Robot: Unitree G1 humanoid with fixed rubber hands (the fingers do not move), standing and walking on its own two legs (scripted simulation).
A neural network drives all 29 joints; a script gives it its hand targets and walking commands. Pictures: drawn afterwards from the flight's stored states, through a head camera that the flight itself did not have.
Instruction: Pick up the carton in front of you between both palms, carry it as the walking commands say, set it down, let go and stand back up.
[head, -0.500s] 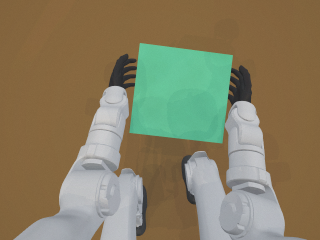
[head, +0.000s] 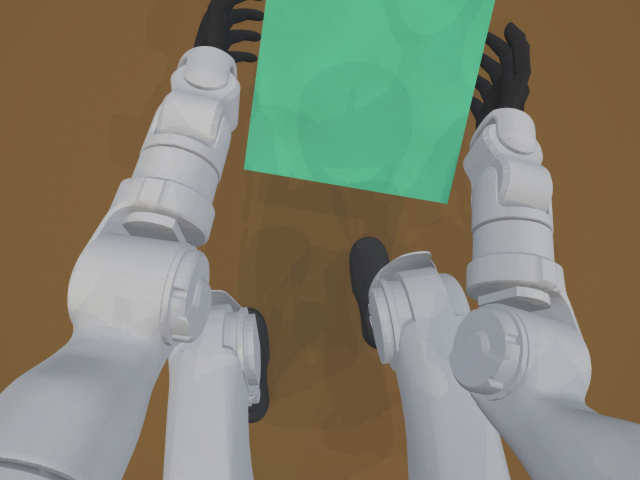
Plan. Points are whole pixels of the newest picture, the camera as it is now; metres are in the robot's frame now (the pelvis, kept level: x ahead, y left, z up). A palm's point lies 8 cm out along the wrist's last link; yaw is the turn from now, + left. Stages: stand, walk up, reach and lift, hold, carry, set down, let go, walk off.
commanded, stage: set down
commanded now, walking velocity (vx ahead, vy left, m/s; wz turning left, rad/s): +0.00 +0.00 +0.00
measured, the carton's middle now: (348, 101) +0.51 -0.12 -0.23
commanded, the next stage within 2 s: none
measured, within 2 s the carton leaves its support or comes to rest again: rests again in 0.92 s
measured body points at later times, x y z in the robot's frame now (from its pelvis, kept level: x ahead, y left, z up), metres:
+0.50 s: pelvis +0.01 +0.01 -0.04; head +0.36 +0.00 +0.24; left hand +0.57 +0.02 -0.22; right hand +0.47 -0.27 -0.18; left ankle +0.08 +0.11 -0.39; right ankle +0.16 -0.14 -0.39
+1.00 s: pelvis +0.01 +0.01 -0.04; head +0.37 +0.02 +0.22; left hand +0.57 +0.01 -0.23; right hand +0.48 -0.29 -0.20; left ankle +0.08 +0.11 -0.39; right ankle +0.16 -0.14 -0.39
